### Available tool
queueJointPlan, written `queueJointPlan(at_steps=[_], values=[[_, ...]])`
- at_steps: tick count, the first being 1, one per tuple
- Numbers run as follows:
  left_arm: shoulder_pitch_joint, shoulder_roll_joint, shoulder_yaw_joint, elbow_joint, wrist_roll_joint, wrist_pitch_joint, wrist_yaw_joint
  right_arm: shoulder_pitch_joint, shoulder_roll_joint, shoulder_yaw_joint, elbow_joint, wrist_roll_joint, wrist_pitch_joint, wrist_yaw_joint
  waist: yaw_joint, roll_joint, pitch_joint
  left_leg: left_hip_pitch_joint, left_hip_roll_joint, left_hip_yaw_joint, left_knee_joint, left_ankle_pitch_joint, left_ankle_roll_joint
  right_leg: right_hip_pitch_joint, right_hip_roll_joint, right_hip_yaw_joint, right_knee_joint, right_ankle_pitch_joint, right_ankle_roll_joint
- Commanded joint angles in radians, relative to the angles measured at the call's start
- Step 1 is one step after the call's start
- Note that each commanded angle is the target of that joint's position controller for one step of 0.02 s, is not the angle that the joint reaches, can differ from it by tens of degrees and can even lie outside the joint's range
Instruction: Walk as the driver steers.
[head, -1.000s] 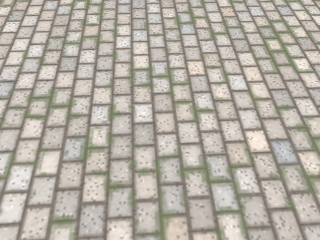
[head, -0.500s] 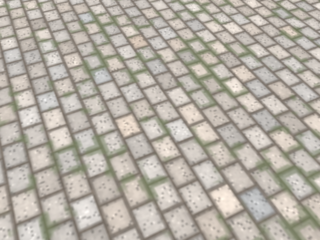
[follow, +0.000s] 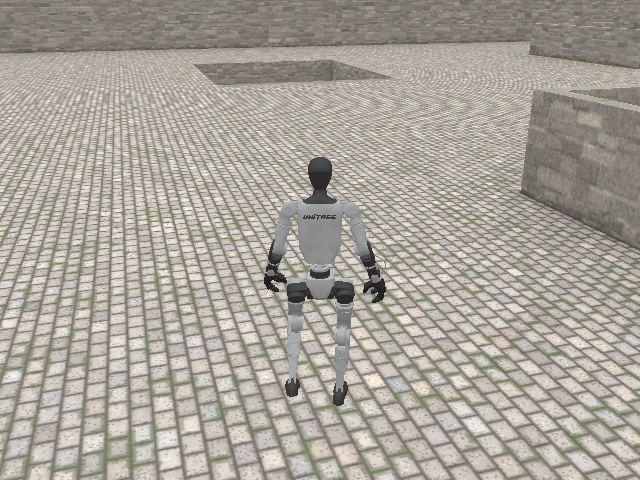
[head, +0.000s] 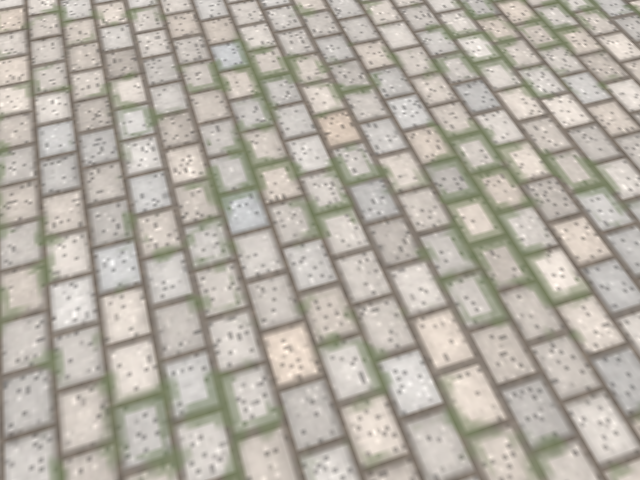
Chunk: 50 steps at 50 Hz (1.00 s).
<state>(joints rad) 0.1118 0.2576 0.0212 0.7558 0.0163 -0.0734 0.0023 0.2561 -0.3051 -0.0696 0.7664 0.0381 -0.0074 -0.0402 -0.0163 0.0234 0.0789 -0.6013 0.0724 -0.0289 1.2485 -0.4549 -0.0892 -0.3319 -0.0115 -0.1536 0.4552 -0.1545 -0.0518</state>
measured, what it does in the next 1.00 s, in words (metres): walks ahead, turning left: left foot, then right foot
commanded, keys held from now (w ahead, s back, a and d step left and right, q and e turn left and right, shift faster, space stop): q+shift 0.40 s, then shift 0.34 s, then e+shift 0.26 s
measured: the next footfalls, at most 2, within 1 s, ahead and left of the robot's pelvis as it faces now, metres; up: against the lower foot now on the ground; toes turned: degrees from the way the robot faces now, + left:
left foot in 0.22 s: +0.23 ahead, +0.15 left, +0.00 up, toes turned +15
right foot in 0.68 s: +0.30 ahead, -0.07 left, +0.00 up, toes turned +33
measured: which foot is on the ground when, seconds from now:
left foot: up 0.00-0.20, down 0.22-0.70, up 0.72-1.00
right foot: down 0.00-0.24, up 0.26-0.66, down 0.68-1.00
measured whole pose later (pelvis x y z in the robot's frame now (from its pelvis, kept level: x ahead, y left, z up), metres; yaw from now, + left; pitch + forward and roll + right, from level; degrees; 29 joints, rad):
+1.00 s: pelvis +0.18 +0.01 +0.00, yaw +23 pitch +2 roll +1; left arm 0.18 0.28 0.09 0.75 -0.04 0.04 0.02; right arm 0.12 -0.27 -0.08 0.61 0.02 0.01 -0.03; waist 0.04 -0.01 0.05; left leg -0.23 -0.07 -0.10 0.54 -0.39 -0.07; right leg -0.33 0.04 0.18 0.50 -0.20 0.01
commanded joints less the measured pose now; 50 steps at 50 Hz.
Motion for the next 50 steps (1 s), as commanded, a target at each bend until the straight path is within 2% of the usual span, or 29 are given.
queueJointPlan(at_steps=[1,4,8,10,11,12,13,14,15,16,17,18,20,23,27,30,33,34,35,36,37,38,39,40,41,42,44,47,50], values=[[-0.115,0.112,0.041,-0.062,0.002,-0.019,0.016,0.128,0.004,-0.007,-0.078,-0.013,0.027,0.000,-0.060,-0.121,-0.110,0.058,0.074,-0.005,-0.158,0.152,0.003,0.006,-0.300,0.098,-0.212,0.530,-0.185],[-0.139,0.137,0.055,-0.056,-0.015,-0.005,0.035,0.097,-0.011,-0.011,-0.087,-0.022,0.023,0.036,-0.049,-0.108,-0.165,0.163,0.047,0.039,-0.396,0.424,0.049,0.069,-0.255,-0.024,-0.169,0.470,-0.149],[-0.117,0.177,0.075,-0.033,-0.051,0.020,0.027,0.013,-0.085,-0.038,-0.148,-0.022,0.047,0.074,-0.031,-0.098,-0.134,0.185,0.016,0.097,-0.521,0.367,0.111,0.163,-0.305,-0.051,-0.066,0.392,-0.099],[-0.115,0.184,0.084,-0.026,-0.070,0.033,0.022,0.051,-0.117,-0.061,-0.158,-0.026,0.048,0.072,-0.066,-0.077,-0.139,0.271,-0.039,0.143,-0.621,0.342,0.165,0.177,-0.292,-0.083,0.091,0.439,-0.041],[-0.083,0.163,0.082,-0.019,-0.067,0.041,0.017,0.143,-0.158,-0.085,-0.134,-0.032,0.041,0.060,-0.100,-0.010,-0.163,0.398,-0.083,0.128,-0.694,0.410,0.207,0.129,-0.243,-0.096,0.275,0.386,-0.001],[-0.039,0.131,0.074,-0.035,-0.027,0.048,0.011,0.156,-0.280,-0.116,-0.147,-0.032,0.034,0.038,-0.074,0.262,-0.114,0.494,0.069,-0.171,-0.788,0.999,0.287,-0.077,-0.115,-0.117,0.581,-0.126,0.083],[0.008,0.110,0.064,-0.076,0.000,0.051,0.007,0.087,-0.331,-0.107,-0.208,-0.073,0.019,0.041,0.018,0.372,-0.272,0.687,0.244,-0.618,-0.828,0.928,0.510,-0.355,0.070,0.066,0.883,-0.562,0.136],[-0.018,0.162,0.070,-0.067,-0.010,0.050,0.002,0.066,-0.286,-0.098,-0.238,-0.065,-0.002,0.063,-0.035,0.183,-0.378,0.686,0.268,-0.656,-0.908,0.683,0.503,-0.379,0.047,0.251,0.926,-0.515,0.111],[-0.072,0.163,0.072,-0.083,-0.029,0.046,0.004,0.037,-0.257,-0.089,-0.241,-0.048,-0.015,0.065,-0.023,0.109,-0.311,0.628,0.232,-0.587,-0.923,0.537,0.449,-0.394,0.032,0.267,0.896,-0.431,0.082],[-0.086,0.147,0.071,-0.071,-0.017,0.046,0.016,-0.006,-0.224,-0.083,-0.241,-0.024,-0.012,0.056,0.004,0.018,-0.238,0.546,0.177,-0.512,-0.924,0.434,0.384,-0.395,0.005,0.275,0.820,-0.352,0.075],[-0.094,0.158,0.075,-0.069,-0.005,0.050,0.026,-0.052,-0.195,-0.074,-0.254,-0.014,-0.002,0.039,0.023,0.025,-0.211,0.467,0.147,-0.460,-0.924,0.408,0.352,-0.361,-0.010,0.286,0.736,-0.296,0.072],[-0.097,0.159,0.078,-0.066,-0.004,0.055,0.025,-0.079,-0.180,-0.069,-0.273,-0.021,0.009,0.023,0.038,0.046,-0.211,0.406,0.108,-0.421,-0.926,0.407,0.328,-0.295,-0.004,0.283,0.678,-0.260,0.075],[-0.089,0.126,0.071,-0.053,-0.012,0.057,0.021,-0.080,-0.179,-0.072,-0.288,-0.034,0.022,0.004,0.036,0.049,-0.232,0.399,0.065,-0.390,-0.911,0.464,0.310,-0.247,0.036,0.273,0.562,-0.217,0.094],[-0.067,0.099,0.060,-0.029,-0.020,0.063,0.020,-0.063,-0.171,-0.071,-0.291,-0.036,0.032,-0.012,0.019,0.051,-0.269,0.408,0.073,-0.365,-0.876,0.508,0.309,-0.200,0.035,0.268,0.453,-0.182,0.126],[-0.063,0.107,0.060,-0.028,-0.022,0.073,0.019,-0.073,-0.145,-0.055,-0.294,-0.049,0.046,-0.006,-0.008,0.117,-0.236,0.332,0.062,-0.381,-0.881,0.365,0.301,-0.123,0.020,0.248,0.382,-0.158,0.132],[-0.057,0.118,0.062,-0.035,-0.020,0.062,0.012,-0.082,-0.132,-0.043,-0.295,-0.053,0.050,0.007,-0.024,0.138,-0.209,0.337,0.071,-0.423,-0.859,0.344,0.303,-0.092,0.012,0.235,0.307,-0.190,0.112],[0.011,0.107,0.063,-0.022,-0.015,0.044,-0.005,-0.112,-0.113,-0.029,-0.294,-0.040,0.053,0.014,0.016,0.136,-0.192,0.314,0.040,-0.423,-0.807,0.353,0.267,0.044,0.017,0.198,0.071,-0.073,0.069],[0.023,0.120,0.066,-0.023,-0.001,0.040,-0.010,-0.084,-0.095,-0.024,-0.282,-0.038,0.051,0.015,0.016,0.098,-0.177,0.282,0.002,-0.394,-0.771,0.297,0.225,0.107,-0.021,0.231,-0.027,0.016,0.043],[0.026,0.181,0.074,-0.039,0.021,0.040,-0.007,-0.042,-0.056,-0.013,-0.280,-0.052,0.046,0.015,-0.018,-0.074,-0.174,0.220,-0.097,-0.286,-0.612,0.116,0.160,0.155,-0.187,0.409,-0.110,0.121,-0.014],[0.001,0.209,0.077,-0.027,0.034,0.043,-0.003,-0.050,-0.079,-0.022,-0.306,-0.044,0.037,0.017,-0.054,-0.305,-0.113,0.165,-0.201,-0.141,-0.522,-0.077,0.104,0.058,-0.323,0.595,-0.166,0.184,-0.171],[-0.035,0.163,0.068,-0.059,0.032,0.038,0.002,-0.090,-0.146,-0.041,-0.296,-0.052,0.029,0.013,-0.008,-0.256,-0.106,0.159,-0.159,-0.152,-0.347,-0.127,0.066,0.030,-0.351,0.627,-0.181,0.172,-0.224],[-0.038,0.132,0.058,-0.060,0.022,0.035,0.006,-0.109,-0.143,-0.047,-0.282,-0.048,0.028,0.013,0.000,-0.190,-0.116,0.170,-0.153,-0.171,-0.280,-0.103,0.048,0.041,-0.306,0.588,-0.164,0.162,-0.204],[-0.059,0.117,0.048,-0.058,0.009,0.033,0.005,-0.084,-0.093,-0.036,-0.254,-0.057,0.034,0.011,-0.024,-0.143,-0.128,0.195,-0.122,-0.151,-0.290,-0.077,0.024,0.054,-0.248,0.525,-0.151,0.138,-0.161],[-0.072,0.110,0.045,-0.056,-0.011,0.035,0.002,-0.082,-0.054,-0.026,-0.249,-0.068,0.037,0.012,-0.024,-0.154,-0.118,0.194,-0.091,-0.130,-0.341,-0.038,0.004,0.080,-0.215,0.500,-0.136,0.146,-0.136],[-0.065,0.144,0.057,-0.054,-0.026,0.046,0.003,-0.105,-0.027,-0.018,-0.250,-0.064,0.034,0.014,-0.014,-0.163,-0.100,0.195,-0.090,-0.088,-0.409,-0.024,-0.005,0.098,-0.169,0.467,-0.109,0.187,-0.117],[-0.029,0.193,0.078,-0.053,-0.034,0.061,0.005,-0.139,-0.023,-0.017,-0.256,-0.053,0.028,0.012,0.013,-0.173,-0.086,0.188,-0.114,-0.048,-0.463,-0.028,-0.009,0.120,-0.143,0.463,-0.087,0.240,-0.118],[0.048,0.240,0.104,-0.053,-0.037,0.080,0.009,-0.170,-0.033,-0.024,-0.262,-0.033,0.019,0.003,0.052,-0.189,-0.117,0.166,-0.146,-0.034,-0.530,-0.044,-0.009,0.217,-0.154,0.533,-0.066,0.308,-0.143],[0.045,0.217,0.112,-0.070,-0.049,0.091,0.015,-0.142,-0.039,-0.031,-0.242,-0.016,0.011,-0.004,0.045,-0.226,-0.164,0.193,-0.156,-0.061,-0.638,-0.008,0.007,0.287,-0.164,0.632,-0.066,0.332,-0.152],[-0.011,0.206,0.120,-0.096,-0.071,0.109,0.027,-0.048,-0.038,-0.041,-0.190,-0.014,-0.006,0.011,-0.012,-0.211,-0.204,0.382,-0.161,-0.043,-0.879,0.179,0.045,0.211,-0.117,0.629,-0.031,0.312,-0.105]])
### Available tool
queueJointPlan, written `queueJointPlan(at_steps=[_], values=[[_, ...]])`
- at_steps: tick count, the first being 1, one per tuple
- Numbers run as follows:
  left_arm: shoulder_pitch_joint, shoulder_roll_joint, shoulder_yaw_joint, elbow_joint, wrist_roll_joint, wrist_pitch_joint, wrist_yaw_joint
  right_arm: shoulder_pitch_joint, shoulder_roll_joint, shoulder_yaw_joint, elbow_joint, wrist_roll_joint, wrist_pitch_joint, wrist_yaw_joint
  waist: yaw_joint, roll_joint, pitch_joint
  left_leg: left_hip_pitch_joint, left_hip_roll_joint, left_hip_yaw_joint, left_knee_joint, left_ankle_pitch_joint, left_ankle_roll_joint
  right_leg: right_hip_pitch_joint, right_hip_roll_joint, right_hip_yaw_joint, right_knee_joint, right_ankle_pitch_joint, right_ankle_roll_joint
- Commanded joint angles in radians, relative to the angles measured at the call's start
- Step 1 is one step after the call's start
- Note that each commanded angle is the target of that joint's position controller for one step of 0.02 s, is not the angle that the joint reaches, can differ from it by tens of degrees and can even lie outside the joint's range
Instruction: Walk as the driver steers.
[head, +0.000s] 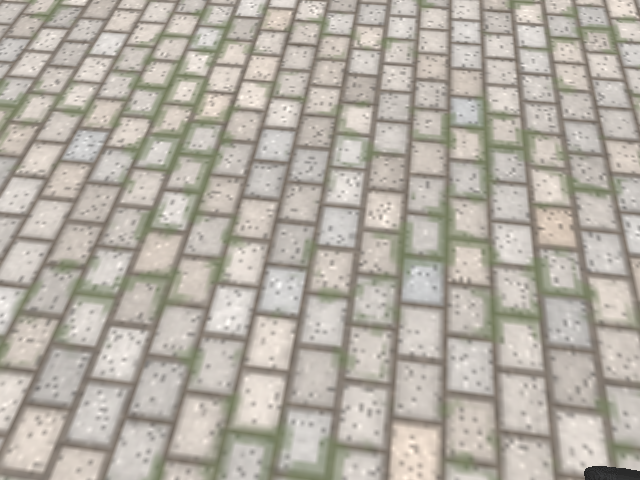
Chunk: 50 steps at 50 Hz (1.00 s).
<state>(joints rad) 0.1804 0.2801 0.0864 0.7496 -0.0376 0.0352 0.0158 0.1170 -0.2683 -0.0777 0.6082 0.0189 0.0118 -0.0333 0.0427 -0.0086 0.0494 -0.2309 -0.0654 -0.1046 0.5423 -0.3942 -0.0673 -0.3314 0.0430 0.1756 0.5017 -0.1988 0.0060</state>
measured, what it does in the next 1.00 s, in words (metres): steps on the spot: left foot, then right foot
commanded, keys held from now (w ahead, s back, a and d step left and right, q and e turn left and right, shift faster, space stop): e+shift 0.16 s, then shift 0.26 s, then q+shift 0.38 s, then w+q+shift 0.06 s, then w+shift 0.14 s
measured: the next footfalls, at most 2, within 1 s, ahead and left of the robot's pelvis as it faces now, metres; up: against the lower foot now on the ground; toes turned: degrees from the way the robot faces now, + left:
left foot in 0.02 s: +0.01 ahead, +0.12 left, +0.00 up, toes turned -8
right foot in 0.42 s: +0.00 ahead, -0.15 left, +0.00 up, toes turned -15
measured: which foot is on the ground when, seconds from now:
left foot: up 0.00-0.00, down 0.02-0.42, up 0.44-0.90, down 0.92-1.00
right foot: down 0.00-0.04, up 0.06-0.40, down 0.42-0.92, up 0.94-1.00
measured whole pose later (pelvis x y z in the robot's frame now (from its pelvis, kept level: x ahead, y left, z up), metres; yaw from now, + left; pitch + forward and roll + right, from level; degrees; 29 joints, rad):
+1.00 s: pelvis +0.00 +0.02 -0.01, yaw +6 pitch +1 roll -2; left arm 0.13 0.32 0.10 0.75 -0.04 -0.03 -0.02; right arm 0.35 -0.28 -0.07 0.72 0.02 -0.02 0.01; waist -0.03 -0.05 0.00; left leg -0.24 0.02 0.08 0.63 -0.42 0.08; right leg -0.46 -0.08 -0.06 1.07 -0.43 -0.01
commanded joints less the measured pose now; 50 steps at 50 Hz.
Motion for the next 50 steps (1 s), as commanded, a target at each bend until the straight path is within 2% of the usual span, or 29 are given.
queueJointPlan(at_steps=[1,2,3,4,5,7,9,12,16,18,20,21,22,23,24,26,28,32,36,40,42,43,44,45,46,47,48,49,50], values=[[-0.085,0.163,0.052,-0.102,-0.022,0.006,0.019,0.130,-0.100,-0.044,-0.012,0.003,-0.026,0.007,-0.079,-0.148,-0.195,0.154,0.031,0.019,-0.226,0.212,0.046,0.096,-0.137,0.268,-0.048,0.242,-0.119],[-0.085,0.113,0.040,-0.118,-0.016,0.006,0.019,0.140,-0.163,-0.060,-0.014,-0.019,-0.019,0.004,-0.067,0.019,-0.186,0.273,0.202,-0.121,-0.228,0.323,0.126,-0.105,-0.059,0.160,0.104,0.020,-0.060],[-0.055,0.103,0.039,-0.142,-0.005,-0.007,0.013,0.086,-0.220,-0.073,-0.022,-0.059,-0.014,0.010,-0.029,0.311,-0.143,0.239,0.415,-0.342,-0.239,0.578,0.276,-0.299,0.063,-0.022,0.274,-0.368,0.000],[-0.019,0.183,0.065,-0.118,0.015,-0.016,0.007,0.034,-0.160,-0.057,-0.054,-0.074,-0.022,0.007,-0.021,0.219,-0.130,0.196,0.488,-0.321,-0.227,0.709,0.336,-0.313,-0.022,-0.020,0.516,-0.419,0.041],[0.006,0.208,0.079,-0.093,0.007,-0.011,0.000,-0.022,-0.111,-0.041,-0.068,-0.067,-0.026,-0.002,0.004,0.144,-0.120,0.170,0.430,-0.215,-0.210,0.712,0.305,-0.303,-0.035,-0.035,0.615,-0.364,0.054],[0.023,0.168,0.070,-0.077,0.009,0.011,0.001,-0.069,-0.097,-0.034,-0.067,-0.031,-0.032,-0.013,0.007,0.124,-0.082,0.179,0.331,-0.061,-0.187,0.693,0.244,-0.359,-0.062,-0.068,0.691,-0.231,0.087],[-0.037,0.117,0.046,-0.113,0.007,0.014,-0.010,-0.010,-0.112,-0.037,-0.044,-0.032,-0.027,-0.021,-0.039,0.132,-0.063,0.168,0.301,0.008,-0.194,0.739,0.262,-0.365,-0.076,-0.122,0.653,-0.171,0.111],[-0.108,0.082,0.019,-0.166,0.015,0.008,-0.020,0.062,-0.151,-0.046,-0.012,-0.034,-0.014,-0.017,-0.082,0.133,-0.091,0.223,0.328,0.008,-0.191,0.716,0.303,-0.320,-0.081,-0.140,0.495,-0.186,0.114],[-0.103,0.096,0.013,-0.180,0.022,0.008,-0.027,0.040,-0.203,-0.058,0.002,-0.010,-0.012,0.007,-0.074,0.168,-0.104,0.163,0.345,0.037,-0.171,0.707,0.302,-0.140,-0.056,-0.200,0.286,-0.205,0.079],[-0.089,0.101,0.016,-0.180,0.020,0.012,-0.029,0.041,-0.202,-0.054,0.016,0.006,-0.016,0.015,-0.062,0.183,-0.106,0.160,0.346,0.036,-0.132,0.682,0.282,-0.062,-0.037,-0.216,0.147,-0.154,0.052],[-0.026,0.112,0.022,-0.160,0.023,0.011,-0.027,0.057,-0.171,-0.039,0.042,0.020,-0.024,0.017,-0.019,0.151,-0.123,0.086,0.305,0.077,-0.038,0.606,0.208,0.146,-0.017,-0.217,-0.127,0.083,-0.006],[0.013,0.167,0.033,-0.162,0.027,0.009,-0.017,0.104,-0.126,-0.021,0.055,-0.007,-0.034,0.019,-0.022,0.040,-0.188,-0.023,0.245,0.139,0.075,0.451,0.124,0.345,-0.111,-0.093,-0.141,0.379,-0.040],[0.015,0.204,0.022,-0.180,0.059,0.004,0.000,0.130,-0.027,0.024,0.034,-0.065,-0.045,0.032,-0.058,-0.246,-0.267,-0.249,0.159,0.173,0.278,-0.189,0.022,0.537,-0.393,0.179,-0.060,0.877,-0.186],[0.028,0.085,-0.013,-0.150,0.078,-0.013,-0.006,0.108,-0.077,0.009,0.056,-0.037,-0.034,0.030,-0.008,-0.179,-0.321,-0.204,0.163,0.061,0.365,-0.321,-0.013,0.383,-0.459,0.178,-0.090,0.763,-0.336],[-0.025,0.073,-0.018,-0.146,0.078,-0.031,-0.016,0.081,-0.137,-0.006,0.059,-0.003,-0.020,0.026,-0.016,-0.132,-0.227,-0.207,0.166,0.042,0.409,-0.304,-0.020,0.313,-0.392,0.103,-0.114,0.635,-0.319],[-0.089,0.128,0.003,-0.130,0.063,-0.043,-0.009,0.078,-0.171,-0.025,0.081,0.005,0.007,0.005,-0.023,-0.130,-0.135,-0.269,0.142,0.033,0.479,-0.217,-0.024,0.257,-0.332,0.012,-0.140,0.471,-0.251],[-0.113,0.160,0.016,-0.124,0.057,-0.038,0.007,0.127,-0.196,-0.042,0.093,0.008,0.028,-0.009,-0.047,-0.133,-0.099,-0.263,0.108,0.049,0.616,-0.141,-0.039,0.174,-0.333,-0.045,-0.174,0.447,-0.256],[-0.136,0.078,-0.003,-0.118,0.062,-0.025,0.037,0.119,-0.138,-0.037,0.070,0.012,0.050,-0.019,-0.043,-0.127,-0.067,-0.344,0.140,0.078,0.615,-0.021,-0.057,0.183,-0.336,-0.135,-0.230,0.187,-0.241],[-0.132,0.111,0.014,-0.105,0.063,-0.021,0.045,0.074,-0.093,-0.018,0.012,-0.002,0.047,0.009,-0.026,-0.116,-0.088,-0.299,0.181,0.115,0.430,-0.001,-0.041,0.222,-0.367,-0.191,-0.229,0.164,-0.241],[-0.135,0.159,0.036,-0.100,0.047,-0.024,0.022,0.088,-0.111,-0.023,-0.024,0.000,0.055,0.038,-0.040,-0.121,-0.101,-0.207,0.179,0.168,0.299,-0.015,0.008,0.214,-0.410,-0.240,-0.199,0.234,-0.228],[-0.108,0.193,0.051,-0.093,0.016,-0.036,0.005,0.120,-0.120,-0.028,-0.026,0.015,0.059,0.050,-0.048,-0.124,-0.128,-0.131,0.177,0.195,0.242,-0.035,0.062,0.190,-0.434,-0.225,-0.253,-0.166,-0.194],[-0.132,0.202,0.054,-0.091,-0.001,-0.043,0.000,0.164,-0.126,-0.034,-0.010,0.020,0.056,0.056,-0.083,-0.128,-0.120,-0.061,0.166,0.220,0.187,-0.028,0.096,0.136,-0.429,-0.223,-0.268,-0.362,-0.165],[-0.162,0.189,0.050,-0.086,-0.009,-0.047,-0.002,0.245,-0.119,-0.036,0.037,0.022,0.049,0.057,-0.128,-0.107,-0.103,0.060,0.135,0.259,0.113,-0.014,0.130,0.039,-0.400,-0.249,-0.238,-0.488,-0.133],[-0.182,0.144,0.039,-0.082,0.001,-0.048,-0.006,0.366,-0.124,-0.044,0.108,0.020,0.038,0.050,-0.172,-0.033,-0.081,0.190,0.083,0.283,0.052,-0.047,0.164,-0.064,-0.336,-0.307,-0.119,-0.552,-0.097],[-0.216,0.061,0.016,-0.092,0.019,-0.051,-0.019,0.529,-0.169,-0.062,0.178,0.018,0.022,0.038,-0.229,0.184,-0.052,0.348,0.143,0.117,-0.080,-0.175,0.233,-0.255,-0.233,-0.414,0.257,-0.524,-0.039],[-0.276,-0.002,-0.004,-0.156,0.025,-0.071,-0.029,0.516,-0.277,-0.070,0.139,-0.004,-0.017,0.035,-0.209,0.398,0.030,0.386,0.390,-0.485,-0.280,-0.474,0.388,-0.651,-0.080,-0.347,0.682,-0.492,0.018],[-0.348,0.066,0.002,-0.189,-0.014,-0.109,-0.045,0.393,-0.225,-0.051,0.070,-0.016,-0.061,0.046,-0.200,0.220,0.033,0.327,0.481,-0.655,-0.445,-0.546,0.444,-0.743,-0.097,-0.140,0.741,-0.340,-0.019],[-0.325,0.109,0.012,-0.186,-0.033,-0.130,-0.060,0.316,-0.198,-0.035,0.057,-0.013,-0.085,0.043,-0.148,0.185,0.071,0.314,0.483,-0.596,-0.461,-0.492,0.416,-0.774,-0.130,-0.121,0.727,-0.213,-0.039],[-0.252,0.134,0.019,-0.151,-0.010,-0.142,-0.062,0.290,-0.167,-0.024,0.052,-0.002,-0.094,0.043,-0.110,0.142,0.057,0.312,0.452,-0.492,-0.422,-0.379,0.373,-0.742,-0.157,-0.123,0.698,-0.112,-0.044]])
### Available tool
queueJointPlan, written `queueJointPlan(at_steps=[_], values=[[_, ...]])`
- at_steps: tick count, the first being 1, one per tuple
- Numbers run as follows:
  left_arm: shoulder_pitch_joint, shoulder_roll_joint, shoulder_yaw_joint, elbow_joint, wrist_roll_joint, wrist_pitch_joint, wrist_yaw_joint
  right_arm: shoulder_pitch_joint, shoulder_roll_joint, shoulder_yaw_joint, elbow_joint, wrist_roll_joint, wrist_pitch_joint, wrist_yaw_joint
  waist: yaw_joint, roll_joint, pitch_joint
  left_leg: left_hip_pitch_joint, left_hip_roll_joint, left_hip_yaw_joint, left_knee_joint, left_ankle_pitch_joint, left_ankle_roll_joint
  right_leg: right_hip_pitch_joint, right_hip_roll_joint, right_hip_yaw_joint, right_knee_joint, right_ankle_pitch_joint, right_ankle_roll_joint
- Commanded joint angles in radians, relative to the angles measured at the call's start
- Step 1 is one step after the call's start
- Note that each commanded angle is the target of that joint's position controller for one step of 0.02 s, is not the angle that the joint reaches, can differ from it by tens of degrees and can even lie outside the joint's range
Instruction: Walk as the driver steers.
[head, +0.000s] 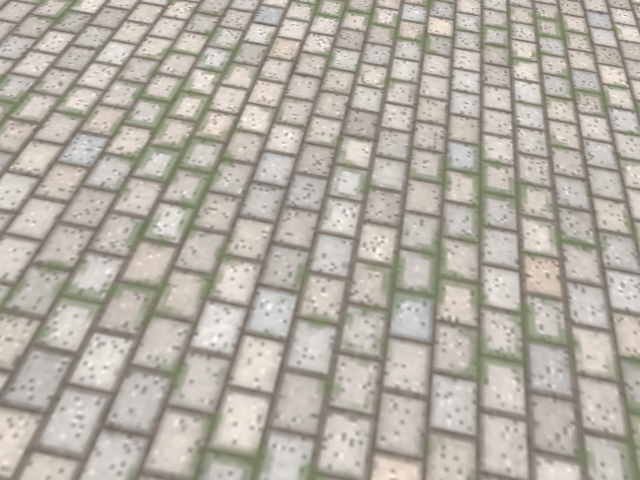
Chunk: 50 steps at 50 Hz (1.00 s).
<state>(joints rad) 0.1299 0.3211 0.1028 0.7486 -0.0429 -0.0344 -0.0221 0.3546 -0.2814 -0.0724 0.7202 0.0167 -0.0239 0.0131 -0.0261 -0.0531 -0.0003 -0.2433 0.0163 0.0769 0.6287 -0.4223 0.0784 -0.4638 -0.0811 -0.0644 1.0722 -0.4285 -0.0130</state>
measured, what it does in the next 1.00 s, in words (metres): walks ahead, turning right: right foot, then left foot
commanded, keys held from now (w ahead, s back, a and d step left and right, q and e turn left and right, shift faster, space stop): w+shift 0.02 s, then w+e+shift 0.56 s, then w+shift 0.42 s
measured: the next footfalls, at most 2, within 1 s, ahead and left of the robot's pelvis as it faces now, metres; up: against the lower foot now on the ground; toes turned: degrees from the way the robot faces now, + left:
right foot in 0.42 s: +0.40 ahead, -0.03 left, +0.00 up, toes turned -13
left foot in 0.82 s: +0.90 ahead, -0.03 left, +0.00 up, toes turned -26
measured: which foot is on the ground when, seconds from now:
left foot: down 0.00-0.42, up 0.44-0.80, down 0.82-1.00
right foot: up 0.00-0.40, down 0.42-0.84, up 0.86-1.00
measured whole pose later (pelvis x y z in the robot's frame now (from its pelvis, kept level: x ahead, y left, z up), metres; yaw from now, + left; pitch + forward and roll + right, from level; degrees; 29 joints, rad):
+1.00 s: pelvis +0.81 -0.10 +0.01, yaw -28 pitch +1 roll +3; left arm 0.23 0.31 0.03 0.81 0.04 -0.06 -0.03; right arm 0.37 -0.30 -0.05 0.87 -0.04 -0.09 0.01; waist -0.02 -0.04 0.02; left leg -0.23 -0.06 0.07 0.46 -0.24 0.04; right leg -0.49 0.03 0.08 1.30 -0.28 -0.11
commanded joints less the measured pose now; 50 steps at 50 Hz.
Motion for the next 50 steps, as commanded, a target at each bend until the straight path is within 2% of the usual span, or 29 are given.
queueJointPlan(at_steps=[1,2,4,6,7,10,13,16,17,19,20,21,22,23,25,28,31,34,37,39,40,41,42,43,44,45,46,48,50], values=[[-0.164,0.097,0.006,-0.122,0.024,-0.077,-0.021,0.022,-0.140,-0.020,-0.062,0.001,-0.054,-0.008,-0.016,0.154,0.097,0.299,0.322,-0.563,-0.488,-0.248,0.187,-0.555,-0.048,0.118,0.070,0.207,-0.016],[-0.067,0.061,-0.014,-0.047,0.155,-0.022,-0.041,0.007,-0.168,-0.022,-0.043,-0.043,-0.038,-0.009,0.005,0.136,0.072,0.217,0.202,-0.375,-0.537,-0.110,0.085,-0.385,-0.034,0.041,0.044,0.304,0.011],[-0.028,0.051,-0.015,-0.022,0.111,0.030,-0.057,0.052,-0.139,-0.013,-0.015,-0.042,-0.047,0.002,0.001,0.157,0.085,0.201,0.146,-0.222,-0.550,0.062,0.036,-0.330,-0.016,0.009,0.067,0.362,0.022],[-0.066,0.043,-0.020,-0.019,0.062,0.046,-0.059,0.124,-0.111,-0.004,0.017,-0.050,-0.054,0.008,-0.033,0.137,0.123,0.226,0.145,-0.131,-0.555,0.161,-0.001,-0.376,0.028,0.059,0.057,0.376,0.012],[-0.096,0.043,-0.020,-0.025,0.053,0.045,-0.057,0.154,-0.112,-0.004,0.029,-0.053,-0.057,0.005,-0.049,0.130,0.141,0.250,0.154,-0.093,-0.557,0.188,-0.018,-0.407,0.064,0.101,0.035,0.382,0.005],[-0.136,0.043,-0.025,-0.028,0.063,0.034,-0.060,0.164,-0.096,0.008,0.058,-0.054,-0.067,-0.008,-0.045,0.137,0.178,0.296,0.165,-0.010,-0.598,0.276,-0.044,-0.446,0.096,0.067,-0.067,0.430,-0.020],[-0.180,0.012,-0.051,-0.040,0.078,0.025,-0.070,0.169,-0.061,0.028,0.097,-0.048,-0.078,-0.023,-0.049,0.124,0.198,0.356,0.165,0.084,-0.599,0.573,-0.062,-0.413,0.093,-0.041,-0.202,0.427,-0.060],[-0.143,0.004,-0.073,-0.057,0.063,0.025,-0.058,0.149,-0.104,0.033,0.131,-0.054,-0.077,-0.046,0.002,0.180,0.120,0.413,0.178,0.164,-0.462,1.414,-0.093,-0.184,0.172,-0.185,-0.315,0.357,-0.135],[-0.082,0.025,-0.070,-0.051,0.061,0.026,-0.052,0.144,-0.137,0.026,0.139,-0.061,-0.069,-0.061,0.044,0.214,0.069,0.466,0.203,0.167,-0.355,1.638,-0.100,-0.121,0.200,-0.194,-0.327,0.314,-0.160],[0.244,0.106,-0.039,0.036,0.049,0.024,-0.041,0.070,-0.208,0.003,0.122,-0.083,-0.037,-0.078,0.206,0.231,-0.096,0.460,0.231,0.157,0.066,1.800,-0.089,0.157,0.254,-0.162,-0.332,0.178,-0.211],[0.454,0.158,-0.010,0.091,0.052,0.017,-0.029,0.004,-0.246,-0.010,0.100,-0.078,-0.031,-0.071,0.317,0.211,-0.149,0.278,0.224,0.132,0.394,1.644,-0.068,0.401,0.232,-0.048,-0.410,0.093,-0.260],[0.495,0.195,0.011,0.115,0.049,0.020,-0.010,-0.076,-0.153,0.011,0.079,-0.066,-0.048,-0.046,0.309,0.040,-0.119,-0.031,0.070,0.113,0.767,0.741,-0.042,0.579,0.104,0.167,-0.475,-0.004,-0.307],[0.348,0.248,0.022,0.092,0.060,0.034,-0.005,-0.102,-0.022,0.044,-0.023,-0.048,-0.081,-0.018,0.154,-0.185,-0.082,-0.529,-0.139,-0.039,1.068,-0.010,-0.093,0.729,-0.092,0.779,-0.658,-0.124,-0.479],[0.330,0.229,0.027,0.079,0.047,0.027,-0.005,-0.166,-0.074,0.051,-0.069,-0.053,-0.108,-0.013,0.165,-0.041,-0.076,-0.634,-0.078,-0.211,1.051,0.056,-0.066,0.724,-0.143,0.936,-0.801,-0.119,-0.484],[0.310,0.121,0.006,0.097,0.063,0.013,0.009,-0.160,-0.102,0.056,-0.065,-0.058,-0.129,-0.005,0.070,0.152,0.054,-0.564,0.018,-0.209,0.851,0.129,-0.056,0.491,-0.113,0.771,-0.877,-0.027,-0.403],[0.232,0.097,-0.017,0.076,0.053,-0.027,0.023,-0.149,-0.080,0.071,-0.071,-0.103,-0.065,0.001,-0.026,0.150,0.127,-0.453,0.089,-0.165,0.667,0.091,-0.115,0.211,0.020,0.541,-0.903,0.114,-0.347],[0.255,0.114,-0.014,0.073,0.043,-0.057,0.021,-0.331,-0.055,0.094,-0.152,-0.089,-0.048,0.020,0.018,0.097,0.187,-0.363,0.103,-0.054,0.334,0.270,-0.144,0.047,0.098,0.401,-0.970,0.332,-0.308],[0.356,0.103,-0.016,0.113,0.022,-0.071,0.012,-0.437,-0.001,0.114,-0.175,-0.061,-0.056,0.034,0.117,0.042,0.136,-0.202,0.052,0.004,0.036,0.592,-0.100,0.130,0.096,0.341,-0.994,0.669,-0.226],[0.372,0.150,-0.009,0.131,0.032,-0.076,0.019,-0.436,-0.050,0.094,-0.170,-0.058,-0.062,0.021,0.128,0.001,0.056,-0.188,-0.008,0.010,-0.097,0.593,-0.044,0.423,0.049,0.310,-0.891,1.032,-0.185],[0.352,0.201,0.000,0.133,0.055,-0.075,0.030,-0.286,-0.128,0.058,-0.128,-0.054,-0.069,0.003,0.040,-0.050,-0.069,-0.032,-0.064,-0.017,-0.110,0.459,-0.017,0.548,0.004,0.323,-0.667,1.296,-0.146],[0.310,0.229,0.007,0.129,0.072,-0.069,0.033,-0.123,-0.176,0.034,-0.080,-0.042,-0.069,-0.011,-0.059,-0.063,-0.153,0.120,-0.061,-0.032,-0.105,0.382,-0.003,0.535,-0.005,0.315,-0.476,1.319,-0.134],[0.229,0.211,0.005,0.116,0.086,-0.066,0.033,0.098,-0.215,0.011,-0.014,-0.041,-0.063,-0.032,-0.188,-0.046,-0.217,0.341,-0.006,-0.052,-0.090,0.316,0.011,0.396,0.031,0.282,-0.219,1.194,-0.129],[0.200,0.077,-0.026,0.084,0.100,-0.074,0.035,0.284,-0.276,-0.010,0.030,-0.064,-0.060,-0.051,-0.227,0.143,-0.299,0.538,0.187,-0.265,-0.033,0.048,0.027,0.179,0.120,0.226,0.207,0.539,-0.128],[0.414,-0.026,-0.058,0.046,0.012,-0.080,0.017,0.185,-0.325,-0.024,0.035,-0.090,-0.062,-0.028,-0.033,0.502,-0.418,0.704,0.424,-0.943,-0.288,-0.071,0.190,-0.140,0.260,0.224,0.469,-0.032,-0.084],[0.301,0.063,-0.059,0.067,0.045,-0.072,0.030,0.048,-0.207,-0.019,0.005,-0.072,-0.060,-0.007,-0.051,0.223,-0.267,0.581,0.345,-0.874,-0.348,-0.220,0.172,-0.239,0.142,0.218,0.433,0.086,-0.112],[0.195,0.084,-0.054,0.049,0.052,-0.066,0.020,-0.003,-0.135,-0.003,0.013,-0.062,-0.066,0.000,-0.048,0.098,-0.154,0.431,0.312,-0.704,-0.351,-0.157,0.164,-0.235,0.106,0.208,0.380,0.164,-0.110],[0.135,0.073,-0.059,0.030,0.063,-0.062,0.011,-0.009,-0.092,0.006,0.038,-0.070,-0.069,0.004,-0.034,0.012,-0.079,0.306,0.274,-0.603,-0.369,-0.050,0.150,-0.220,0.082,0.198,0.332,0.172,-0.109],[0.108,0.025,-0.075,-0.005,0.087,-0.042,-0.013,0.037,-0.055,0.023,0.101,-0.065,-0.080,-0.003,0.013,0.062,0.001,0.153,0.221,-0.474,-0.410,0.023,0.129,-0.204,0.051,0.211,0.271,0.148,-0.100],[0.073,-0.003,-0.090,-0.035,0.092,-0.026,-0.022,0.068,-0.063,0.024,0.142,-0.040,-0.098,-0.002,0.043,0.100,0.062,0.099,0.203,-0.396,-0.476,0.054,0.118,-0.262,0.026,0.213,0.193,0.131,-0.085]])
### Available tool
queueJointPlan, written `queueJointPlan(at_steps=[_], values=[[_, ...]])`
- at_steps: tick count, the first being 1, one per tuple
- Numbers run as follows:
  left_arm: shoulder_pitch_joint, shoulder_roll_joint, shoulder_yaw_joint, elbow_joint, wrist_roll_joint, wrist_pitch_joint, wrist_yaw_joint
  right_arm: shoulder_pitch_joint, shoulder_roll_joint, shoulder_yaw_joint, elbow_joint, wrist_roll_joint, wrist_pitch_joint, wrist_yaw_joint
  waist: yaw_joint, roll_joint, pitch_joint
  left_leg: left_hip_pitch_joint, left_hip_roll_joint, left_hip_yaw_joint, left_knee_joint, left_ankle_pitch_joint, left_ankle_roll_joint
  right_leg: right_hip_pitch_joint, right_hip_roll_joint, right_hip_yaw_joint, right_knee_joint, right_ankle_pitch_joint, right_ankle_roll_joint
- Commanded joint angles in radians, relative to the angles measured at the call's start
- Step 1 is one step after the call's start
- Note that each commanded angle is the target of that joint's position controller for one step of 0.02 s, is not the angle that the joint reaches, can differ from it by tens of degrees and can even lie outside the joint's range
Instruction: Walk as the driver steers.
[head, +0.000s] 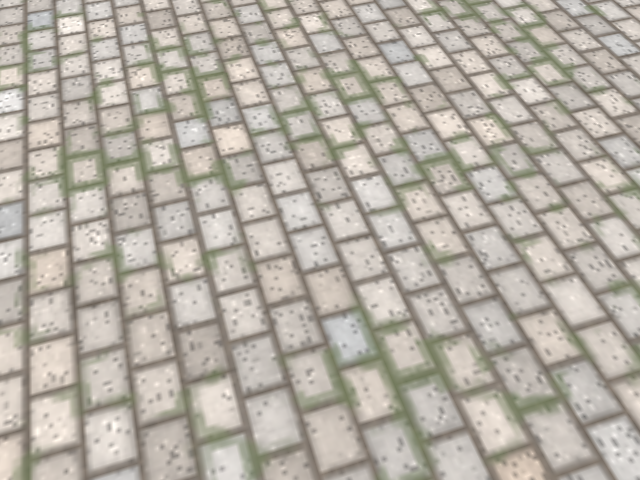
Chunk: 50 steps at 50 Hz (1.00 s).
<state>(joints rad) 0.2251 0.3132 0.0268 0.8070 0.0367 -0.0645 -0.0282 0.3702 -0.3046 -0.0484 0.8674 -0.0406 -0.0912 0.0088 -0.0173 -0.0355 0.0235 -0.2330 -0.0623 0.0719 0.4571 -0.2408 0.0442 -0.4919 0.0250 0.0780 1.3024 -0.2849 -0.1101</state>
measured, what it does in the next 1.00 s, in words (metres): walks ahead, turning left: right foot, then left foot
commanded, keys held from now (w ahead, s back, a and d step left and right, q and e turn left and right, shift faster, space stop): w+shift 0.06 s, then w+q+shift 0.62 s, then w+shift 0.16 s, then w+e+shift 0.16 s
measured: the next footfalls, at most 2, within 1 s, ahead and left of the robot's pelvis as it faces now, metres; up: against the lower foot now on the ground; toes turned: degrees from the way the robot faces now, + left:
right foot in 0.26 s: +0.48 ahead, -0.12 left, +0.00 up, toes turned +4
left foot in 0.70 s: +0.84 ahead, +0.16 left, +0.00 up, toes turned +31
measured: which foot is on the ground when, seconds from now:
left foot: down 0.00-0.26, up 0.28-0.68, down 0.70-1.00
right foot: up 0.00-0.24, down 0.26-0.70, up 0.72-1.00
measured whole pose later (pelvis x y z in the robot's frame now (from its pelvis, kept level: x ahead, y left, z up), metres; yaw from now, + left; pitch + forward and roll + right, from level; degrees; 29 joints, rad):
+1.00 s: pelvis +0.92 +0.17 +0.00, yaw +31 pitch +0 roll +2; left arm 0.11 0.25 -0.01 0.70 0.02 -0.05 -0.04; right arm 0.45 -0.28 -0.05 0.91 -0.01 -0.11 0.02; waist -0.05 -0.02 0.03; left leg 0.07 -0.18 0.03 0.21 -0.28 0.13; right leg -0.77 -0.17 -0.01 0.86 0.00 -0.04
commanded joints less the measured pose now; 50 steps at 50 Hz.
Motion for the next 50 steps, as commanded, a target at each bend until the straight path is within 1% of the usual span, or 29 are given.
queueJointPlan(at_steps=[1,5,6,8,10,12,13,14,15,16,17,18,20,22,25,28,31,32,34,35,36,37,38,39,40,42,43,47,50], values=[[-0.068,0.011,-0.021,-0.118,0.014,0.006,-0.020,0.049,-0.054,-0.002,-0.001,0.021,-0.038,0.004,0.040,0.085,0.070,0.054,0.268,-0.342,-0.347,-0.094,0.152,-0.257,-0.087,0.052,-0.102,0.024,0.022],[-0.282,0.010,-0.050,-0.207,0.013,-0.012,-0.045,0.075,-0.072,-0.004,0.016,0.041,-0.051,0.010,0.019,0.055,0.136,-0.051,0.179,-0.164,-0.469,0.211,0.139,-0.108,-0.112,-0.110,-0.545,0.314,0.045],[-0.312,-0.011,-0.060,-0.217,0.005,-0.017,-0.051,0.096,-0.096,-0.010,0.023,0.048,-0.054,0.008,0.008,0.065,0.135,-0.075,0.200,-0.171,-0.510,0.297,0.144,-0.007,-0.096,-0.130,-0.610,0.381,0.042],[-0.326,0.015,-0.054,-0.216,-0.001,-0.017,-0.043,0.121,-0.142,-0.019,0.038,0.051,-0.052,0.008,0.007,0.061,0.120,0.048,0.222,-0.164,-0.487,0.508,0.140,0.041,-0.067,-0.140,-0.685,0.412,0.035],[-0.270,0.063,-0.034,-0.202,0.008,-0.022,-0.019,0.137,-0.188,-0.027,0.050,0.044,-0.043,0.004,0.036,0.091,0.024,0.205,0.227,-0.157,-0.308,0.884,0.114,0.138,-0.006,-0.148,-0.730,0.318,0.021],[0.044,0.125,0.002,-0.107,0.011,-0.028,0.012,0.119,-0.224,-0.036,0.058,0.028,-0.022,-0.008,0.188,0.128,-0.163,0.168,0.203,-0.150,0.123,0.949,0.083,0.484,0.022,-0.126,-0.747,0.179,0.011],[0.216,0.190,0.031,-0.064,0.026,-0.029,0.034,0.104,-0.171,-0.025,0.040,0.022,-0.021,-0.008,0.251,0.099,-0.257,-0.024,0.154,-0.143,0.418,0.690,0.077,0.720,-0.121,-0.003,-0.715,0.022,0.005],[0.275,0.271,0.056,-0.058,0.065,-0.033,0.044,0.191,0.013,0.009,-0.003,0.043,-0.024,-0.004,0.164,-0.172,-0.398,-0.308,0.043,-0.122,0.807,-0.126,0.069,0.935,-0.439,0.432,-0.799,-0.322,-0.036],[0.241,0.258,0.059,-0.069,0.039,-0.022,0.034,0.194,-0.041,0.000,-0.031,0.077,-0.018,-0.003,0.142,-0.235,-0.482,-0.425,0.017,-0.173,0.974,-0.189,0.081,0.918,-0.503,0.767,-1.003,-0.413,-0.081],[0.136,0.169,0.049,-0.070,0.026,-0.024,0.031,0.073,-0.084,-0.011,-0.041,0.063,-0.007,-0.010,0.117,-0.109,-0.276,-0.510,0.093,-0.165,0.969,-0.070,0.085,0.774,-0.441,0.586,-1.020,-0.401,-0.060],[0.087,0.098,0.036,-0.064,0.019,-0.032,0.027,0.009,-0.073,-0.007,-0.044,0.050,0.000,-0.002,0.107,-0.031,-0.147,-0.512,0.127,-0.152,0.915,-0.010,0.079,0.630,-0.403,0.421,-1.025,-0.238,-0.050],[0.069,0.074,0.033,-0.051,0.022,-0.037,0.028,-0.011,-0.056,-0.008,-0.041,0.043,0.011,0.008,0.079,-0.010,-0.091,-0.482,0.151,-0.150,0.886,0.001,0.070,0.533,-0.367,0.308,-1.049,-0.102,-0.033],[0.092,0.030,0.022,-0.010,0.005,-0.053,0.029,-0.010,-0.011,-0.004,-0.052,0.019,0.048,0.027,0.026,-0.044,-0.037,-0.439,0.187,-0.145,0.858,-0.004,0.053,0.409,-0.335,0.144,-1.090,0.023,-0.017],[0.109,0.005,0.017,0.027,-0.019,-0.069,0.023,-0.099,0.017,0.001,-0.100,0.015,0.075,0.040,0.006,-0.041,0.020,-0.512,0.215,-0.129,0.829,0.015,0.043,0.393,-0.320,0.010,-1.131,0.143,0.006],[0.089,-0.001,0.016,0.043,-0.018,-0.084,0.022,-0.227,0.030,0.017,-0.171,0.013,0.081,0.063,-0.017,-0.047,0.074,-0.520,0.202,-0.062,0.689,0.185,0.045,0.340,-0.243,-0.210,-1.175,0.340,0.039],[0.085,0.052,0.024,0.048,-0.017,-0.090,0.031,-0.332,0.009,0.029,-0.214,0.018,0.077,0.085,-0.024,0.003,0.117,-0.403,0.162,0.031,0.403,0.324,0.081,0.330,-0.214,-0.341,-1.223,0.493,0.059],[0.153,0.128,0.037,0.055,-0.020,-0.074,0.049,-0.325,-0.031,0.023,-0.202,0.018,0.070,0.085,-0.042,-0.012,0.070,-0.267,0.042,0.139,0.288,0.321,0.126,0.493,-0.229,-0.386,-1.079,1.093,0.090],[0.152,0.164,0.046,0.045,-0.017,-0.057,0.059,-0.256,-0.056,0.015,-0.183,0.020,0.070,0.079,-0.086,-0.045,0.017,-0.191,0.007,0.147,0.281,0.264,0.141,0.538,-0.247,-0.381,-0.963,1.263,0.097],[0.082,0.210,0.062,0.011,-0.002,-0.015,0.067,0.076,-0.132,-0.026,-0.092,0.021,0.069,0.056,-0.251,-0.070,-0.146,0.155,-0.039,0.094,0.277,0.135,0.195,0.471,-0.286,-0.341,-0.514,1.340,0.075],[0.075,0.198,0.063,0.010,0.006,-0.004,0.056,0.216,-0.172,-0.055,-0.035,0.020,0.071,0.031,-0.287,-0.006,-0.188,0.365,-0.031,0.000,0.203,0.062,0.224,0.319,-0.230,-0.331,-0.173,0.980,0.074],[0.067,0.052,0.030,-0.022,0.015,-0.013,0.039,0.122,-0.246,-0.077,-0.030,0.032,0.081,0.010,-0.169,0.267,-0.079,0.416,0.120,-0.250,0.167,0.137,0.246,0.003,-0.037,-0.306,0.228,-0.107,0.097],[0.166,0.042,0.015,-0.137,-0.020,-0.034,0.037,0.060,-0.342,-0.092,-0.086,0.002,0.089,0.010,-0.060,0.322,-0.302,0.679,0.326,-0.792,-0.029,0.007,0.448,-0.299,0.019,-0.084,0.426,-0.213,0.118],[0.075,0.087,0.011,-0.133,-0.009,-0.058,0.039,0.056,-0.269,-0.088,-0.102,0.008,0.090,-0.001,-0.104,0.107,-0.251,0.609,0.354,-0.878,-0.202,-0.181,0.417,-0.379,-0.042,-0.011,0.368,-0.107,0.106],[0.061,0.096,0.010,-0.119,-0.015,-0.065,0.039,0.030,-0.204,-0.073,-0.079,0.012,0.081,-0.011,-0.055,-0.002,-0.089,0.422,0.339,-0.788,-0.236,-0.189,0.369,-0.357,-0.091,-0.018,0.265,-0.041,0.099],[0.038,0.080,0.005,-0.111,-0.002,-0.059,0.039,-0.009,-0.163,-0.061,-0.068,0.012,0.066,-0.013,-0.007,-0.070,-0.020,0.256,0.299,-0.689,-0.233,-0.117,0.328,-0.285,-0.133,-0.021,0.177,-0.027,0.100],[0.065,0.045,-0.007,-0.094,0.023,-0.016,0.026,-0.049,-0.102,-0.034,-0.065,0.020,0.029,-0.020,0.061,-0.079,0.020,0.017,0.223,-0.530,-0.258,-0.008,0.294,-0.135,-0.178,-0.010,0.057,-0.031,0.120],[0.067,0.030,-0.010,-0.091,0.019,0.002,0.017,-0.043,-0.090,-0.027,-0.055,0.024,0.011,-0.017,0.073,-0.065,0.030,-0.032,0.206,-0.465,-0.279,0.011,0.284,-0.114,-0.196,-0.016,-0.008,-0.040,0.127],[-0.128,-0.002,-0.024,-0.148,-0.013,0.016,-0.004,0.028,-0.098,-0.030,-0.028,0.032,-0.031,0.012,-0.001,0.001,0.116,-0.014,0.131,-0.210,-0.370,0.283,0.187,-0.181,-0.215,-0.090,-0.352,0.235,0.088],[-0.234,-0.018,-0.029,-0.166,-0.035,0.003,-0.022,0.084,-0.090,-0.023,-0.004,0.038,-0.051,0.012,-0.056,0.021,0.112,0.082,0.126,-0.075,-0.443,0.499,0.104,-0.099,-0.136,-0.162,-0.594,0.463,0.029]])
